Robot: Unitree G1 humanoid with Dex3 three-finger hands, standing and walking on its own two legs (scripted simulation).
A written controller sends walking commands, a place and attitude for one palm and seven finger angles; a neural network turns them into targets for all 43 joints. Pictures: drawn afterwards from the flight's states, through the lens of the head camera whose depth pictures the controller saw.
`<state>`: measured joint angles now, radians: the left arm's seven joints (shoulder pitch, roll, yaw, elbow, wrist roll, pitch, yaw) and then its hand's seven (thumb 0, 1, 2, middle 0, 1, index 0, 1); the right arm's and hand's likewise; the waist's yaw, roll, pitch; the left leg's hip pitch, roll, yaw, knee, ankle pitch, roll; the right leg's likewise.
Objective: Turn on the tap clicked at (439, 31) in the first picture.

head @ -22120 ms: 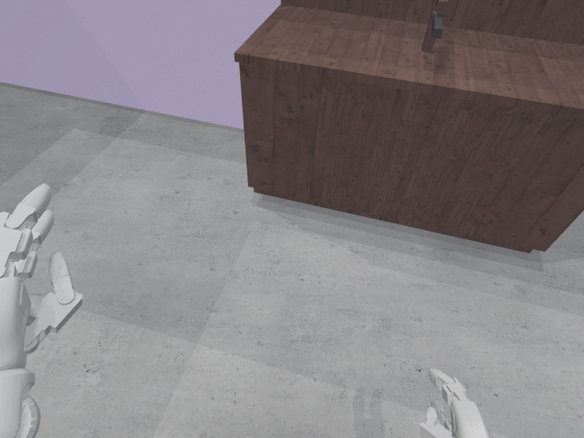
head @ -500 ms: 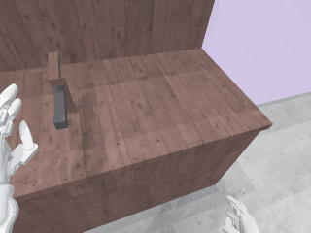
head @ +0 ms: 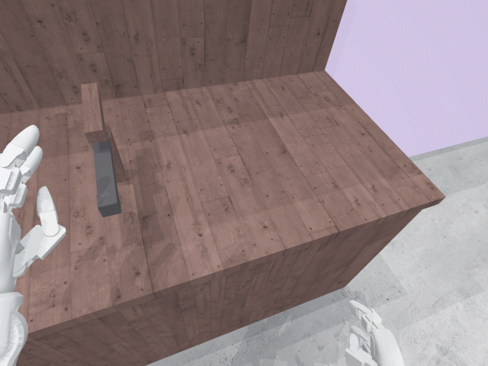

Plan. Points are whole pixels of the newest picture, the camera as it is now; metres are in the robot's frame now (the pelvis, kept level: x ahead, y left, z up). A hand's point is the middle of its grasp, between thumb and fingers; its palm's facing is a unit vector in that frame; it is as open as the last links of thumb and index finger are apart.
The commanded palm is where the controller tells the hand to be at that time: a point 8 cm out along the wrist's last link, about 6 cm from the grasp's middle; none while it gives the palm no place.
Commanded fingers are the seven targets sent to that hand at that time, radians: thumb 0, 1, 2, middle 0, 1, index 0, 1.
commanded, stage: come to a stop and stand still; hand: left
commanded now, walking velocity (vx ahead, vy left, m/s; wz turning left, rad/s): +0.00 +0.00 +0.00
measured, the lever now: (109, 204) +0.32 +0.25 +0.07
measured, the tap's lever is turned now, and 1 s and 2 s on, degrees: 0 0 0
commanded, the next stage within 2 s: look again from close up in 0.12 s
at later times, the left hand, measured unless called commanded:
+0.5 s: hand (83, 240) +0.21 +0.21 +0.16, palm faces +0.38 -0.86 -0.34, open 7.4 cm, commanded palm +0.16 +0.25 +0.18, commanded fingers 0.00 0.90 0.90 -0.20 -0.30 -0.20 -0.30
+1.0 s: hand (77, 212) +0.24 +0.22 +0.18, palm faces +0.42 -0.83 -0.38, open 7.4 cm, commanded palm +0.16 +0.24 +0.18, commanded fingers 0.00 0.90 0.90 -0.20 -0.30 -0.20 -0.30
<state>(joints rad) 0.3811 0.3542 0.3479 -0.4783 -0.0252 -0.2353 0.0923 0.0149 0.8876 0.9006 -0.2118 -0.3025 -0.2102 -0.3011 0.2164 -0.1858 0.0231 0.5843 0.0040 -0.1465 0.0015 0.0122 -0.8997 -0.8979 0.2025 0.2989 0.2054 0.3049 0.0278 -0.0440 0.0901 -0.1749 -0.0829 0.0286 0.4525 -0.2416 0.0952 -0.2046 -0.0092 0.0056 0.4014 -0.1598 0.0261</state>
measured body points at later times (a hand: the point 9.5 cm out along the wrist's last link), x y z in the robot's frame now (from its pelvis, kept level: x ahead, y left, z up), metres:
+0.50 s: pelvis +0.00 -0.03 +0.00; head +0.02 -0.01 +0.45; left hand +0.19 +0.26 +0.18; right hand +0.18 -0.25 -0.07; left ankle +0.00 +0.04 -0.74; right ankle +0.04 -0.14 -0.74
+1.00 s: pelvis -0.01 -0.04 +0.00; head +0.02 -0.03 +0.45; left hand +0.21 +0.27 +0.20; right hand +0.17 -0.27 -0.08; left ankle +0.00 +0.05 -0.74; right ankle +0.04 -0.14 -0.74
